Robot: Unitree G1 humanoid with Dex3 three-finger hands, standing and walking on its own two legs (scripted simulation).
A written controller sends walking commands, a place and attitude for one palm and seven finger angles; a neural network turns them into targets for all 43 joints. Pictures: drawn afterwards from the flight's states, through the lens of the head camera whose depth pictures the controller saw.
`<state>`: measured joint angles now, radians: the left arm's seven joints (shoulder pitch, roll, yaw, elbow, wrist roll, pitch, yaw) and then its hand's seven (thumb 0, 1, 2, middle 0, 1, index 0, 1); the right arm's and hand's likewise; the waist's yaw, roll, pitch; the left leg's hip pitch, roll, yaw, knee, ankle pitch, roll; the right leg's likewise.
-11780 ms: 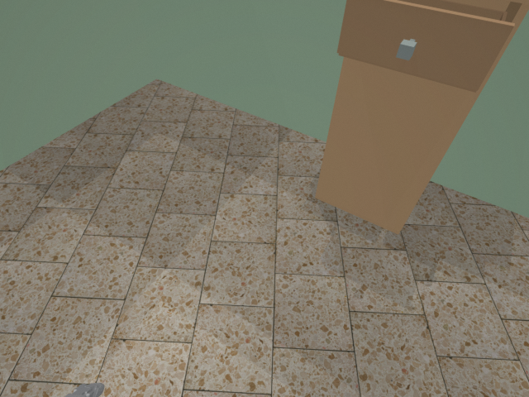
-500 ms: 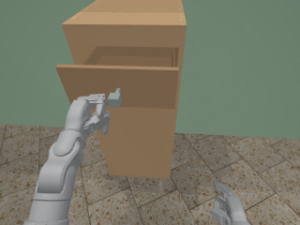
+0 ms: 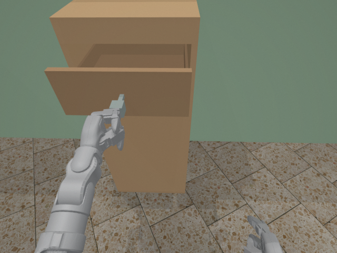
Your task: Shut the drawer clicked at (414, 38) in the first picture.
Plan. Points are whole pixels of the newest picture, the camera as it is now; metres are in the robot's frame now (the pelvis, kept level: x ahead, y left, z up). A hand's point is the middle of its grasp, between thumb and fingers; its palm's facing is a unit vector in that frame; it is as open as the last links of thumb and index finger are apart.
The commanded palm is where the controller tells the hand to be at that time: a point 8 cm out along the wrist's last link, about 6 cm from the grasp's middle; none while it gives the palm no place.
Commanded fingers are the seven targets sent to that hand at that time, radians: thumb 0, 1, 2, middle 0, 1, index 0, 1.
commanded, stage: bring the fist close to the handle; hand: left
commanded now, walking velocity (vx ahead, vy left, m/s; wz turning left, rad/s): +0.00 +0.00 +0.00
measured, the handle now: (119, 104) +0.45 +0.17 +0.13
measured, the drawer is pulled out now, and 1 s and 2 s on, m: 0.16 0.15 0.01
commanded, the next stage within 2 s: push the drawer shut in 0.46 s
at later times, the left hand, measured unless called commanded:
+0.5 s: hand (122, 131) +0.35 +0.14 +0.13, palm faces +0.04 -1.00 -0.01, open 3.2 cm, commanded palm +0.33 +0.19 +0.13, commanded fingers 0.00 0.90 0.90 -1.40 -1.60 -1.40 -1.60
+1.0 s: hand (123, 120) +0.39 +0.15 +0.13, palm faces +0.04 -1.00 -0.01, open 3.2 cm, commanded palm +0.37 +0.19 +0.13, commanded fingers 0.00 0.90 0.90 -1.40 -1.60 -1.40 -1.60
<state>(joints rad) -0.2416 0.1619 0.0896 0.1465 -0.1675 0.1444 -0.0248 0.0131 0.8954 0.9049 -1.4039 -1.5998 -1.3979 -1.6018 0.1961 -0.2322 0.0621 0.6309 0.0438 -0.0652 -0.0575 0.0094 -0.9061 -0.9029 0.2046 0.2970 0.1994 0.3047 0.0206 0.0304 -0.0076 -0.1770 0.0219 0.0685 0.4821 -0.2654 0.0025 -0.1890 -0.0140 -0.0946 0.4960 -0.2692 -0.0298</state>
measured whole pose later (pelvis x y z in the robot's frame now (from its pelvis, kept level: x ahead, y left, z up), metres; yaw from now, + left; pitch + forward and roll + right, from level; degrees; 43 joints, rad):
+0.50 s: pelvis +0.00 +0.00 +0.00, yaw -1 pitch +0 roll +0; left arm -0.29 0.18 0.13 0.31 -0.18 0.01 -0.05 0.01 0.90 0.90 -1.40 -1.60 -1.40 -1.60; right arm 0.24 -0.25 0.04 0.64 0.05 -0.08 -0.05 0.01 -0.91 -0.90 0.20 0.30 0.20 0.30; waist 0.01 0.04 -0.02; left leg -0.23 0.03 0.08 0.50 -0.27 0.00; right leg -0.25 0.00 -0.09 0.51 -0.27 -0.04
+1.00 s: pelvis -0.01 +0.00 +0.00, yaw +0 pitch +1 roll +0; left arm -0.50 0.20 0.14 0.54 -0.16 -0.04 -0.05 0.01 0.86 0.92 -1.40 -1.60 -1.40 -1.60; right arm 0.24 -0.24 0.05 0.65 0.05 -0.07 -0.06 0.01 -0.91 -0.90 0.20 0.30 0.20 0.30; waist 0.00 0.03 -0.02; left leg -0.29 0.02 0.07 0.54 -0.27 0.01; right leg -0.29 -0.02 -0.09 0.54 -0.27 -0.03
